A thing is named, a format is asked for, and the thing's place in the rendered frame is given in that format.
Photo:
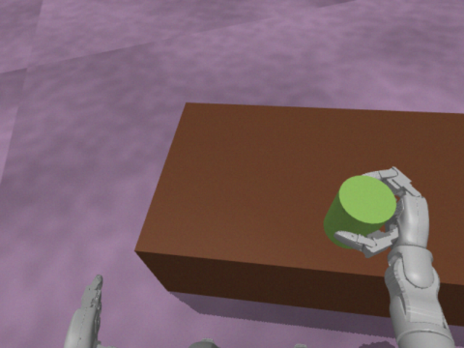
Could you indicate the right robot arm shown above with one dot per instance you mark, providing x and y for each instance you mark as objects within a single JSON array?
[{"x": 416, "y": 315}]

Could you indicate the right robot hand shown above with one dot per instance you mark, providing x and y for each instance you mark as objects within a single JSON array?
[{"x": 408, "y": 225}]

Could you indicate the left robot hand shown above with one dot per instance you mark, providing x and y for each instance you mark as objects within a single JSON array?
[{"x": 84, "y": 325}]

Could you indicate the can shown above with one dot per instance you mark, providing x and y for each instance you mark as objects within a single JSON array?
[{"x": 362, "y": 205}]

